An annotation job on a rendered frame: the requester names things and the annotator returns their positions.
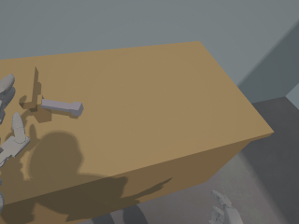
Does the tap lever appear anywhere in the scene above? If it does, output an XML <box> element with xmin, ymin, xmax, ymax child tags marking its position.
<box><xmin>40</xmin><ymin>99</ymin><xmax>84</xmax><ymax>117</ymax></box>

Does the right robot hand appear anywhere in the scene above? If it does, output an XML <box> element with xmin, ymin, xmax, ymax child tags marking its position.
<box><xmin>208</xmin><ymin>189</ymin><xmax>243</xmax><ymax>224</ymax></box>

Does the counter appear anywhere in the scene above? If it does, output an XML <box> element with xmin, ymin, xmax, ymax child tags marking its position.
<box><xmin>0</xmin><ymin>41</ymin><xmax>274</xmax><ymax>224</ymax></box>

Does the left robot hand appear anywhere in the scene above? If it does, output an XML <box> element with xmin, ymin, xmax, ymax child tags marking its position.
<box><xmin>0</xmin><ymin>74</ymin><xmax>31</xmax><ymax>168</ymax></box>

